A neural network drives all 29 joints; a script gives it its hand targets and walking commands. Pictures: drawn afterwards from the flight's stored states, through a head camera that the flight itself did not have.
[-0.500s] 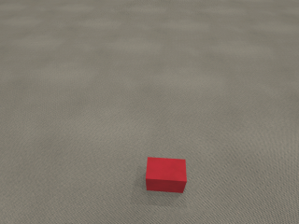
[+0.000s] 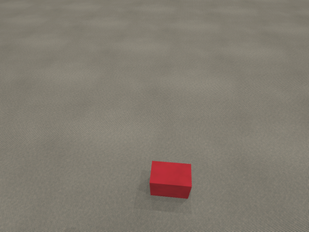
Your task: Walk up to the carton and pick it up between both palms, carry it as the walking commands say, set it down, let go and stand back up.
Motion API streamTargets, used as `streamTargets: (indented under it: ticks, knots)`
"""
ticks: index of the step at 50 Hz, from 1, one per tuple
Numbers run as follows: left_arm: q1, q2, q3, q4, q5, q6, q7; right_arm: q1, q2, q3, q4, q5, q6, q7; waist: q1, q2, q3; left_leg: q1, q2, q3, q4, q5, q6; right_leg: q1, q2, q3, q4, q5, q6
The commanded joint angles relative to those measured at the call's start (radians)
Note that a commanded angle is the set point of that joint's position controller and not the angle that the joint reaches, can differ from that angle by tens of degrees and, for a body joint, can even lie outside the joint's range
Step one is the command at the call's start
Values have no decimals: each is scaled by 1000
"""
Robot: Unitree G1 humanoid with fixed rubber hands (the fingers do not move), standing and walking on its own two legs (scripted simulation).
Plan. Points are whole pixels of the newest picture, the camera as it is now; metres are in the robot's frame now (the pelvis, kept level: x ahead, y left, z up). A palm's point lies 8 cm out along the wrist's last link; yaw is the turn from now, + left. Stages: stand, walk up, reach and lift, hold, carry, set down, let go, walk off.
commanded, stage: walk up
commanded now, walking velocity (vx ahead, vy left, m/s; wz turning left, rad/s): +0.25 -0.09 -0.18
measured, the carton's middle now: (170, 180) +0.54 -0.08 -0.68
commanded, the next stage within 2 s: stand in 1.76 s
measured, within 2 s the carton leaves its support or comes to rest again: neither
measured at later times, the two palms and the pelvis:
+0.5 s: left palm out of the picture +0.04 +0.23 -0.16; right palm out of the picture +0.12 -0.22 -0.14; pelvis +0.09 +0.01 -0.01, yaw -6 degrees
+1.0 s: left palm (116, 202) +0.25 +0.14 -0.15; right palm (255, 223) +0.18 -0.29 -0.17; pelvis +0.20 -0.07 -0.01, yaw -3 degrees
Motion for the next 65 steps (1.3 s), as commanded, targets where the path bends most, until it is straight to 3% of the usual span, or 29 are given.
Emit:
streamTargets:
  ticks: [1, 4, 6, 9, 13, 16, 17, 18, 19, 20, 22, 26, 30, 32, 34, 36, 37, 38, 39, 41, 43, 49, 51, 54, 56, 59, 62, 63, 65]
  knots:
    - [104, 203, 52, -55, 21, 14, -22, 86, -198, -62, -54, -18, 5, 3, -23, -63, 5, 38, 158, -133, -36, -491, -11, -243, -79, 117, 37, -388, -32]
    - [117, 169, 51, -94, 29, 12, -33, 36, -190, -78, -82, -28, 10, 10, 10, 38, 145, -183, 173, -193, -76, -627, -35, -277, -95, 179, 42, -437, -39]
    - [178, 148, 48, -81, 25, -1, -25, -3, -156, -67, -98, -27, -4, 11, 36, -10, 140, -228, 143, -127, 19, -501, -43, -190, -124, 224, -12, -384, -53]
    - [251, 207, 54, -45, 21, -15, -4, -128, -71, -42, -164, -24, -13, 29, 110, -200, 176, -476, 46, 11, 395, -259, -57, 1, -342, 455, -282, -355, -132]
    - [168, 180, 43, -68, 14, -22, -1, -75, -74, -28, -179, -16, -36, 37, 57, -125, 216, -374, 84, -22, 333, -248, -46, -79, -275, 313, -197, -26, -115]
    - [104, 184, 35, -77, 11, -18, -17, 72, -84, -31, -157, -13, -52, 38, -50, -90, 148, -40, 15, 73, 104, -96, -47, -219, -155, 136, 7, 268, -61]
    - [109, 149, 23, -76, 7, -25, -24, 209, -128, -45, -120, -21, -60, 29, -100, 6, 38, 188, 66, 13, 56, -60, -29, -300, -95, 77, 192, 259, -29]
    - [113, 99, 13, -106, 5, -40, -31, 317, -223, -69, -104, -39, -65, 20, -138, 225, -36, 332, 326, -294, -75, -123, 32, -477, -4, 2, 453, 4, 23]
    - [113, 80, 18, -132, 10, -35, -30, 357, -262, -77, -91, -36, -54, 15, -113, 262, -68, 317, 473, -500, -179, -71, 96, -531, 28, 50, 665, -260, 30]
    - [77, 119, 33, -139, 14, -18, -31, 274, -246, -75, -106, -27, -42, 14, -91, 177, -2, 213, 458, -448, -185, -119, 145, -507, -28, 110, 755, -251, 22]
    - [-50, 163, 59, -163, 19, -3, -44, 243, -232, -65, -131, -19, -38, -1, -73, -11, 98, 91, 461, -449, -186, 46, 143, -581, -55, 145, 863, -175, 34]
    - [71, 88, 39, -141, 19, 16, -60, 91, -161, -47, -156, -17, -66, 7, 20, 151, 72, -26, 315, -135, -209, 103, 83, -451, -90, 105, 681, -8, 60]
    - [-69, 75, 25, -185, 14, 19, -66, 181, -150, -46, -107, -30, -67, 8, -11, 170, 85, -17, 284, -83, -219, 63, 85, -407, -55, 51, 415, 27, 73]
    - [-78, 85, 15, -188, 9, -4, -63, 188, -139, -45, -85, -30, -63, 16, -11, 261, 24, 10, 215, -27, -159, 54, 77, -318, -22, 19, 291, 22, 64]
    - [-83, 112, 23, -175, 8, -8, -60, 208, -169, -41, -92, -29, -61, 21, -11, 180, 0, 24, 253, -47, -100, 140, 83, -273, 2, -37, 220, 11, 58]
    - [-44, 116, 27, -155, 0, -22, -48, 202, -144, -23, -112, -27, -54, 23, 22, 77, -59, -34, 189, -21, 29, 125, 46, -107, -12, -21, 71, 142, 12]
    - [3, 164, 41, -127, 2, -40, -33, 199, -63, 1, -109, -14, -56, 20, 44, -18, -119, -93, 101, 34, 132, 84, -22, 26, -133, 92, 68, 498, -15]
    - [57, 230, 56, -111, 8, -46, -25, 235, -12, 16, -111, -7, -54, 13, 57, -171, -171, -177, 44, 59, 260, -202, -62, 114, -286, 242, 43, 779, -81]
    - [112, 245, 53, -91, 6, -49, -23, 248, -20, 9, -110, -7, -40, 9, 63, -193, -183, -213, 37, 12, 411, -430, -52, 154, -353, 309, 36, 881, -122]
    - [-27, 195, 38, -101, 7, -46, -12, 264, -44, 6, -104, 7, -14, 3, 4, -150, -88, -164, 60, -42, 441, -450, -63, 35, -307, 227, 71, 1123, -158]
    - [-69, 170, 34, -102, -1, -36, -3, 248, -26, 6, -102, 8, -3, 2, -11, -212, -31, -202, 53, -58, 454, -429, -45, 14, -271, 187, 51, 1095, -166]
    - [-138, 110, 27, -98, 6, -2, 5, 230, -17, -6, -94, 7, 19, -4, -40, -147, -77, -52, 50, -49, 268, -216, -16, -71, -234, 148, 26, 706, -151]
    - [-145, 102, 27, -95, -1, 10, 2, 220, -35, -8, -90, 4, 11, -5, -57, -58, -75, 38, 90, -72, 70, 42, -4, -137, -177, 100, 52, 451, -92]
    - [-112, 92, 3, -96, -7, 29, 2, 114, -171, -43, -128, -1, 14, -4, 3, 170, 29, -47, 260, -270, -53, 284, 70, -212, -18, 19, 132, -27, 15]
    - [-120, 143, 20, -106, -22, 42, 11, 65, -183, -51, -145, 4, 16, -17, -8, 211, 97, -93, 274, -275, 12, 643, 115, -193, -4, 21, 303, 30, 32]
    - [-94, 149, 14, -112, -13, 41, 5, 93, -178, -65, -131, 8, 13, -32, -11, 240, -22, 68, 305, -228, 91, 935, 170, -292, 12, 45, 401, -225, 36]
    - [-88, 129, 16, -109, -8, 48, 3, 35, -173, -50, -167, 8, 28, -24, 14, 193, -56, 6, 282, -230, 97, 707, 153, -234, 13, 82, 312, -189, 18]
    - [-59, 112, 12, -94, -2, 41, 0, 33, -155, -35, -164, 6, 31, -16, 21, 160, -116, 4, 227, -209, 83, 483, 120, -160, 18, 81, 181, -86, 3]
    - [-29, 151, 23, -66, 13, 22, -4, 11, -110, -17, -177, 12, 26, 2, 28, -49, -168, -88, 66, -107, 119, -19, 24, -13, -107, 208, -19, 165, -42]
